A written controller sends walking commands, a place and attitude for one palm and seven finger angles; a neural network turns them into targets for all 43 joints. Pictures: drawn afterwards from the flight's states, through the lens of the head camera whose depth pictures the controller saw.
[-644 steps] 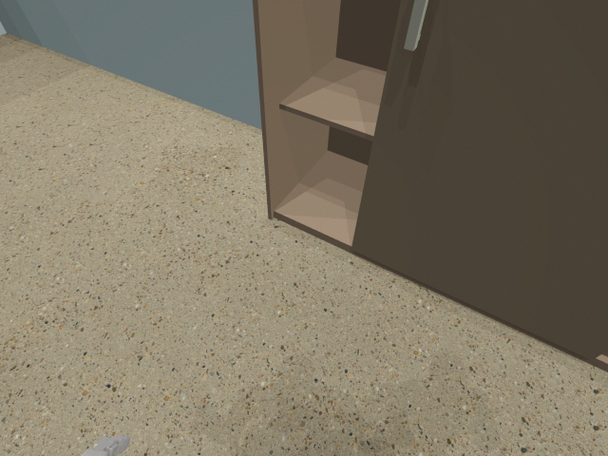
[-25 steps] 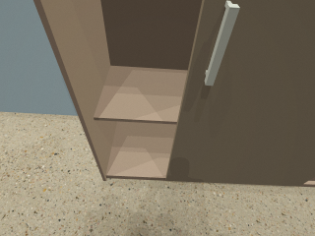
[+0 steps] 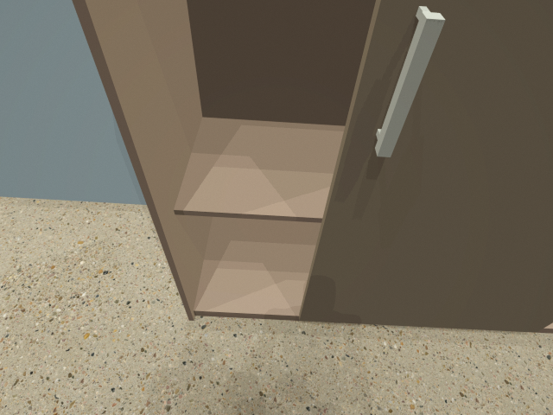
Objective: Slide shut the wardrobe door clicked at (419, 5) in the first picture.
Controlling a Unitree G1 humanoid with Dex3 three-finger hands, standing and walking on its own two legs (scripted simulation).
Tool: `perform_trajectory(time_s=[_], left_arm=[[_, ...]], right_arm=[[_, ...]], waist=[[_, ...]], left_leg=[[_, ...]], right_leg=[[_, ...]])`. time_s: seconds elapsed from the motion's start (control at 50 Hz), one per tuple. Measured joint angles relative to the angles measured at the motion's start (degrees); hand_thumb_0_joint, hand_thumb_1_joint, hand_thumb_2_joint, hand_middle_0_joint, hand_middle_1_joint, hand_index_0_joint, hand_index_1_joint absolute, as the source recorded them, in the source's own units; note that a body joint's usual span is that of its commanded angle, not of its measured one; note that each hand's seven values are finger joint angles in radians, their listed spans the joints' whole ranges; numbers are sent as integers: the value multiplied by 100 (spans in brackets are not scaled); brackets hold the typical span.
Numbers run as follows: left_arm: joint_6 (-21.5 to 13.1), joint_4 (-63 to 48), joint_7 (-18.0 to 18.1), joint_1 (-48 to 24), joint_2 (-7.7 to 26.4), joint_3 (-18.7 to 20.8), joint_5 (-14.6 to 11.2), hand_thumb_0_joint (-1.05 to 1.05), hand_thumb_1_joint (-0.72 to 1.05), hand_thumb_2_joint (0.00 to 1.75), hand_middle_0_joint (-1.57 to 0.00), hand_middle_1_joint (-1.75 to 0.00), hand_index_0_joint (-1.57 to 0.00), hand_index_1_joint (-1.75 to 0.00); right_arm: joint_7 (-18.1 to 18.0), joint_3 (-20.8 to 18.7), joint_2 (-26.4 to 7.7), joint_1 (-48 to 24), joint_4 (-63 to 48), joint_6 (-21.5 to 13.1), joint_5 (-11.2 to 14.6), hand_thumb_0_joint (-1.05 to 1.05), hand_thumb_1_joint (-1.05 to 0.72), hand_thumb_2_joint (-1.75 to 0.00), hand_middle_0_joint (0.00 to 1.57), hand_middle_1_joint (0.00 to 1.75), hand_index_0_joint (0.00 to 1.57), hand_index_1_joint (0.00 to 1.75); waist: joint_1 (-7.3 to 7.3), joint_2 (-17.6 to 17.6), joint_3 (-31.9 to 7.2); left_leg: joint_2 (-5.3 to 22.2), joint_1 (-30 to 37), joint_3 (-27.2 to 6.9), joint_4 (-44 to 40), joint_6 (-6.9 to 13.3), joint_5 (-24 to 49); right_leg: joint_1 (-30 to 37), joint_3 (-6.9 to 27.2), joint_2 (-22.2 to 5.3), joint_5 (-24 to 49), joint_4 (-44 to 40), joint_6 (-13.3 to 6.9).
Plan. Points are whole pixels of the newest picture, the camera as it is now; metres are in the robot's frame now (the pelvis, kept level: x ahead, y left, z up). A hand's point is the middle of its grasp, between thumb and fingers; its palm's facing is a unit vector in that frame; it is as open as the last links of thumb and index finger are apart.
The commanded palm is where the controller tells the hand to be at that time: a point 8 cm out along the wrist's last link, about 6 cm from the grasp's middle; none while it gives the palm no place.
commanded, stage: look again from close up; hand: right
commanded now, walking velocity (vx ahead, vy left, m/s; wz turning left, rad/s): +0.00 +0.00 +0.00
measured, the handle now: (401, 88) +0.53 -0.14 +0.22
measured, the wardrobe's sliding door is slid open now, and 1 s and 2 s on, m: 0.39 0.39 0.39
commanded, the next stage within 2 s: raise the hand with hooked fingers in 0.64 s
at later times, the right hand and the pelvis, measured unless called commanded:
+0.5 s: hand out of the picture +0.00 -0.15 -0.17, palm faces +0.05 +0.98 -0.18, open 7.4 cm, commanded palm none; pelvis +0.01 +0.01 +0.00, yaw -1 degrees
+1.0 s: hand (413, 349) +0.21 -0.16 +0.04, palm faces +0.12 +0.99 -0.08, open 7.7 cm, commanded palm +0.12 -0.22 -0.02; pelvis -0.01 +0.00 -0.02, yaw -2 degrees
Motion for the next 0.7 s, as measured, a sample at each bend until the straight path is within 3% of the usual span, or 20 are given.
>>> perform_trajectory(time_s=[0.7], left_arm=[[21, 156, 49, -5, -142, 10, 0, 0, 92, 90, -20, -30, -20, -30]], right_arm=[[-1, -41, 35, 71, 43, 16, 2, 0, -91, -90, 19, 30, 20, 30]], waist=[[-39, 80, -8]], left_leg=[[-129, 195, 105, -164, 111, -9]], right_leg=[[132, 98, -128, -22, -77, 120]])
